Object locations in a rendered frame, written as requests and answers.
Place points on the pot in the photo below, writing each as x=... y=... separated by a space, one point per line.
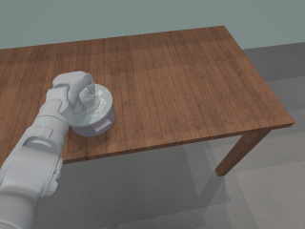
x=97 y=128

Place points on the lid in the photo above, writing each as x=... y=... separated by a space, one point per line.
x=97 y=110

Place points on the robot left forearm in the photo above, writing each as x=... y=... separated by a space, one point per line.
x=49 y=128

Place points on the table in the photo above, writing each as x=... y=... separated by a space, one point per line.
x=168 y=88

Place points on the left robot hand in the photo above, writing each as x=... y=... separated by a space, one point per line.
x=80 y=80

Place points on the knob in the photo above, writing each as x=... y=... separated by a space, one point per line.
x=86 y=98

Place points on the left robot upper arm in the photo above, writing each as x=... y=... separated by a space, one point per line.
x=33 y=173

